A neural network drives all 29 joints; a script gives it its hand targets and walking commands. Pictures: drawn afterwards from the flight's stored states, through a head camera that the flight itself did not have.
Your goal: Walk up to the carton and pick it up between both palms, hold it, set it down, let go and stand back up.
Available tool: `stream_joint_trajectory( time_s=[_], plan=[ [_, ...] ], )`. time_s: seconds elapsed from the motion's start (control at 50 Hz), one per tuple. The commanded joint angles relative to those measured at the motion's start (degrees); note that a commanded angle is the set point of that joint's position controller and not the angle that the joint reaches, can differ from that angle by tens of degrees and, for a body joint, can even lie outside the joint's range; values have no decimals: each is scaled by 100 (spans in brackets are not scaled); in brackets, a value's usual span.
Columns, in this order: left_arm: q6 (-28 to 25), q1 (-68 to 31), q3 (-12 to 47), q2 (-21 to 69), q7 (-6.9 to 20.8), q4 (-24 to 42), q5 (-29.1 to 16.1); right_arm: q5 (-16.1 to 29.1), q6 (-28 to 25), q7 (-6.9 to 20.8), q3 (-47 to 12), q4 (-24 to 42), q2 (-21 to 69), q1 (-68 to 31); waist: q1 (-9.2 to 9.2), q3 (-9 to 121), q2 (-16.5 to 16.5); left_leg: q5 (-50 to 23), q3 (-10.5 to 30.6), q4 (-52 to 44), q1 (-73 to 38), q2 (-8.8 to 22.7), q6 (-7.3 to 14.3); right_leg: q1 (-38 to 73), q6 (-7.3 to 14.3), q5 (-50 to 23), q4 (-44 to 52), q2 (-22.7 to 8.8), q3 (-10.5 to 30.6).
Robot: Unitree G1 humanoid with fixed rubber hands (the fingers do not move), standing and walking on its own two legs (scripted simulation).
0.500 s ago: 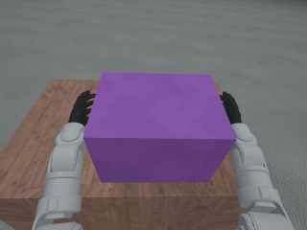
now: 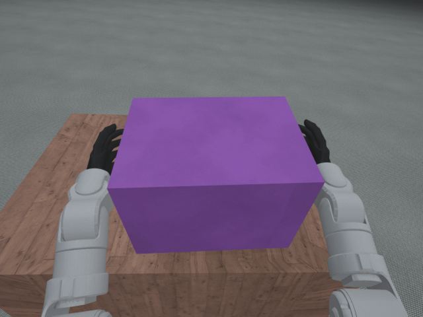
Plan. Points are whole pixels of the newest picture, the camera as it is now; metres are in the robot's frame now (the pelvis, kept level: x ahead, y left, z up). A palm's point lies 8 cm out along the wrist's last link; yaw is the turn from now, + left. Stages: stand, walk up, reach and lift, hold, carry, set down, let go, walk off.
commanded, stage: reach and lift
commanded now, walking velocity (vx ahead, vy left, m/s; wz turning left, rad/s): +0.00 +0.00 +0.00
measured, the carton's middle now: (211, 173) +0.36 -0.02 +0.13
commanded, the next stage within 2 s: hold in 0.28 s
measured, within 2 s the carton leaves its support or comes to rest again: neither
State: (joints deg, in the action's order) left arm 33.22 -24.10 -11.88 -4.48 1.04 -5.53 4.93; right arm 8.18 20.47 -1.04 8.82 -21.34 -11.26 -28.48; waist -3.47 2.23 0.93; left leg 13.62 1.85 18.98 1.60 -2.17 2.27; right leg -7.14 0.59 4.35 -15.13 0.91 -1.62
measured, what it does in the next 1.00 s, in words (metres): stands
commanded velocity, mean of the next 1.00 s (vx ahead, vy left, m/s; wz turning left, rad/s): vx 0.00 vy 0.00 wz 0.00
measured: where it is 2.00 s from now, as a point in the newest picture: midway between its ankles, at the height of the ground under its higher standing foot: outside the picture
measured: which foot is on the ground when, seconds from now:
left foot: down 0.00-1.00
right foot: down 0.00-1.00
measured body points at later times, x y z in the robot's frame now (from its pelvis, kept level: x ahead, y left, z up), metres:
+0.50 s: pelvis -0.01 -0.01 +0.00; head -0.05 +0.00 +0.45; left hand +0.36 +0.17 +0.18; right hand +0.36 -0.22 +0.18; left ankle -0.03 +0.09 -0.75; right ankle +0.05 -0.11 -0.75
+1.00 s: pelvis -0.01 -0.01 +0.00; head -0.05 +0.00 +0.45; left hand +0.35 +0.19 +0.18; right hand +0.37 -0.21 +0.19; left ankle -0.03 +0.09 -0.75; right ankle +0.05 -0.11 -0.75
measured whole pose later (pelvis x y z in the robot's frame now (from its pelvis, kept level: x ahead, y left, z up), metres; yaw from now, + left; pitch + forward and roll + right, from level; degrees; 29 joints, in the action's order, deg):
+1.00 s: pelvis -0.01 -0.01 +0.00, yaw +1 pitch -4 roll -1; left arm 38.3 -28.1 -15.4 -5.5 3.3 -4.8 5.1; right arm 9.0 26.4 -3.3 8.0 -20.9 -11.1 -33.9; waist -3.1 2.9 0.7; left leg 12.9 3.0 19.5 2.9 -2.0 1.5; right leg -7.9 1.3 4.3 -15.7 0.9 -2.7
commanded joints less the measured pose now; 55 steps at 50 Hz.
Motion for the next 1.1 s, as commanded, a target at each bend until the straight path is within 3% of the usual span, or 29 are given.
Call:
stream_joint_trajectory(
  time_s=[0.0, 0.16, 0.26, 0.42, 0.62, 0.8, 1.0, 1.08],
  plan=[
    [-142, -3600, 2318, 2584, 670, 944, -683, 482, -337, 940, -2113, 1668, 2346, -3921, -42, 1998, -144, -1717, 9, -442, 891, 123, -436, 1916, 41, -911, -226, 146, 9],
    [-83, -3652, 2249, 2573, 736, 1019, -690, 553, -216, 925, -2204, 1710, 2461, -3969, -49, 2065, -41, -1843, -4, -399, 966, 80, -413, 2140, 22, -1109, -235, 154, 45],
    [-113, -3958, 2259, 2564, 741, 1083, -746, 593, -181, 915, -2273, 1854, 2575, -4247, 2, 2189, -39, -1578, -12, -435, 1146, 44, -371, 2189, 0, -1039, -271, 114, 81],
    [-23, -4347, 2060, 2433, 781, 866, -729, 576, -26, 918, -2252, 1530, 2752, -4527, 139, 2147, -26, -883, -70, -592, 1507, 5, -247, 2309, -18, -650, -265, 15, 153],
    [148, -4196, 1905, 2335, 950, 902, -696, 706, 167, 748, -2292, 1559, 2813, -4424, 68, 2275, 48, -1127, -80, -550, 1490, -66, -267, 2604, -81, -1141, -276, -6, 190],
    [163, -4352, 2109, 2416, 943, 1199, -817, 738, 229, 719, -2301, 1809, 2758, -4510, -60, 2262, -141, -1220, -26, -515, 1474, -29, -356, 2459, -28, -975, -294, 42, 123],
    [311, -4321, 2052, 2374, 882, 1216, -796, 799, 345, 776, -2322, 1770, 2614, -4539, 45, 2182, -196, -1319, -16, -522, 1447, 23, -375, 2398, 20, -838, -294, 61, 124],
    [380, -4053, 2103, 2403, 886, 1428, -806, 901, 379, 754, -2435, 1933, 2598, -4352, 24, 2365, -152, -1776, -2, -418, 1257, 41, -400, 2526, 20, -1216, -330, 107, 119]
  ],
)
